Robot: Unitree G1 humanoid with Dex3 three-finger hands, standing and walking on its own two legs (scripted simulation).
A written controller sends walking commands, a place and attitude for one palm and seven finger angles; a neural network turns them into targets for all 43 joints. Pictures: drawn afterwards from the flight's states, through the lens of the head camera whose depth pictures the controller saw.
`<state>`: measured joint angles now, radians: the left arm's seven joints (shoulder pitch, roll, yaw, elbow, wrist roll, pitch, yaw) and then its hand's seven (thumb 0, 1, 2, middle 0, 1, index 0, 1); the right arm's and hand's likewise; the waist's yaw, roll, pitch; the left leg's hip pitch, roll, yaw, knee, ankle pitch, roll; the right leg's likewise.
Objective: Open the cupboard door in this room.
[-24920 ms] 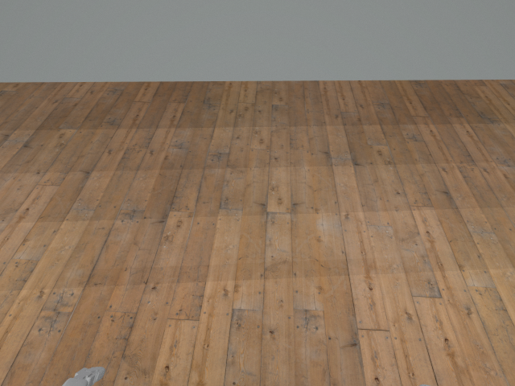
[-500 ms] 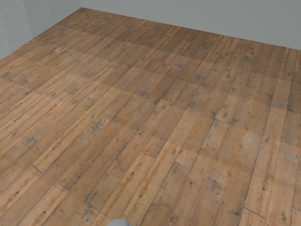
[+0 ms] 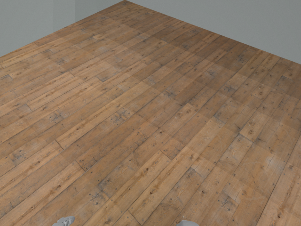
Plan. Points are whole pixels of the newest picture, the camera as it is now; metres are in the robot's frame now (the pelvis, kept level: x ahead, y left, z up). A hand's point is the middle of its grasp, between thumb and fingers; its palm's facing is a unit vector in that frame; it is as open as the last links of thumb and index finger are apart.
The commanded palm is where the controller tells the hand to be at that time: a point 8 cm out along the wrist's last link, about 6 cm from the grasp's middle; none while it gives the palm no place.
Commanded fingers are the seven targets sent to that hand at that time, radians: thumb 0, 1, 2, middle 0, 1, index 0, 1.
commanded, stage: turn or walk to find it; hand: left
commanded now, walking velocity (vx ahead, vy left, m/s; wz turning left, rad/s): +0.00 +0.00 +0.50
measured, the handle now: out of the picture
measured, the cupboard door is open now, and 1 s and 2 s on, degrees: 0 0 0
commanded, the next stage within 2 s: none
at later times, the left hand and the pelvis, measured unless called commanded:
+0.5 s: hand out of the picture -0.03 +0.15 -0.16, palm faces +0.32 -0.91 -0.26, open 7.3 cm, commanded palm none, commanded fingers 0.00 0.90 0.90 -0.20 -0.30 -0.20 -0.30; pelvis -0.02 -0.05 +0.00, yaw +17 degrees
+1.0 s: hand out of the picture -0.06 +0.21 -0.16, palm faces +0.53 -0.81 -0.26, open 7.3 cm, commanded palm none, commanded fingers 0.00 0.90 0.90 -0.20 -0.30 -0.20 -0.30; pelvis -0.04 -0.02 +0.00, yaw +31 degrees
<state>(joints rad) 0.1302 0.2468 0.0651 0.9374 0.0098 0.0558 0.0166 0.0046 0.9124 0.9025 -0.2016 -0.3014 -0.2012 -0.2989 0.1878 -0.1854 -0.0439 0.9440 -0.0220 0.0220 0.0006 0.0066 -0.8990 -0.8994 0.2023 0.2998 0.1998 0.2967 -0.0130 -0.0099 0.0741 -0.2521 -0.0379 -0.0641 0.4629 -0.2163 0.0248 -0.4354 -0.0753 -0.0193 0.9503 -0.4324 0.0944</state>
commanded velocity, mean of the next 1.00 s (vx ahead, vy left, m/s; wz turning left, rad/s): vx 0.00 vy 0.00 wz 0.50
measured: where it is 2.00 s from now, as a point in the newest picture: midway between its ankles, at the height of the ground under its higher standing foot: outside the picture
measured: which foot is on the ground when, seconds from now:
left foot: down 0.00-0.12, up 0.14-0.60, down 0.62-1.00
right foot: up 0.00-0.10, down 0.12-0.62, up 0.64-1.00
